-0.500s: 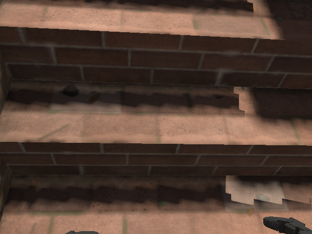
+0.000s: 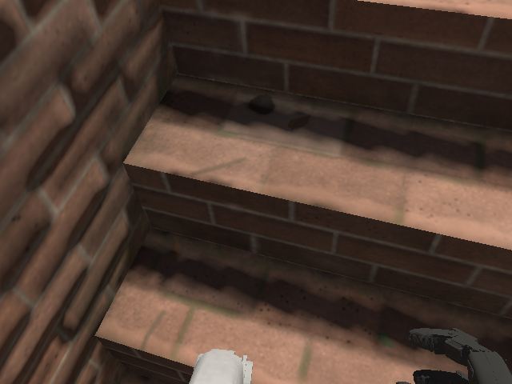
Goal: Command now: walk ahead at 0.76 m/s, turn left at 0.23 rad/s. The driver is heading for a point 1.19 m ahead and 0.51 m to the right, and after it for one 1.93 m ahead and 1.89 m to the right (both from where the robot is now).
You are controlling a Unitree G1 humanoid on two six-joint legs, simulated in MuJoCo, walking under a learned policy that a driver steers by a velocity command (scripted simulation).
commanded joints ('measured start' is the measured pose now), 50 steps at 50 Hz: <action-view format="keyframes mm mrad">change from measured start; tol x64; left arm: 1 -1 22 -9 38 -54 32 5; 50 -256 -29 -4 -257 67 99 -105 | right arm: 1 -351 17 46 -209 -2 -46 17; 6 474 -288 -84 23 -4 -50 -61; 40 -543 59 107 -355 -35 -169 26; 45 418 -325 -67 -47 47 -137 -39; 50 27 -3 -11 174 52 -149 -34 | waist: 1 -10 -113 37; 50 37 -25 -227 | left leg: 1 176 33 294 -509 64 22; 7 1288 320 -685 -1545 471 181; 20 933 298 389 -2052 912 -12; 24 1070 404 310 -1396 2366 93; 27 469 -53 45 -331 571 -15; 34 -65 12 -19 193 313 -24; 40 48 58 131 -277 -28 -9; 45 1374 234 -493 -1304 -305 87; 50 936 411 -332 -1519 -71 55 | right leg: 1 -150 -132 2 -191 1033 -143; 4 -356 -227 139 419 2217 -181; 7 -829 195 447 1670 356 -37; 12 -1317 72 484 2318 -36 -88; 23 -414 186 -53 1281 -283 -59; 27 -512 59 1078 302 -760 -394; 41 -697 -32 644 -215 658 -275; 44 -553 -46 607 615 2061 -175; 46 -894 183 519 1482 375 -57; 50 -1199 -9 350 1939 257 -120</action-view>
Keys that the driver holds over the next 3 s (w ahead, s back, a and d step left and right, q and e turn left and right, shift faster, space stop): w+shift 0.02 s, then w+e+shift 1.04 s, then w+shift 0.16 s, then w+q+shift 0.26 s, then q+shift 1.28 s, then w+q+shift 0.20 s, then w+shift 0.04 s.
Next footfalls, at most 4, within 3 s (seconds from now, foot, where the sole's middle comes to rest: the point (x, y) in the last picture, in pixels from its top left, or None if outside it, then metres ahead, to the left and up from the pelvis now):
0.06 left None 0.13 0.16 -0.56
0.50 right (391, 363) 0.36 -0.16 -0.36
0.88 left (341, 145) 0.66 -0.08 -0.15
1.36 right None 0.68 -0.66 0.05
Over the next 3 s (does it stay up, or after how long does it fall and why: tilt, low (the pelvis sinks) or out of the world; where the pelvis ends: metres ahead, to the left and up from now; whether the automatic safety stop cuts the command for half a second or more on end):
stays up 0.91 -0.81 1.11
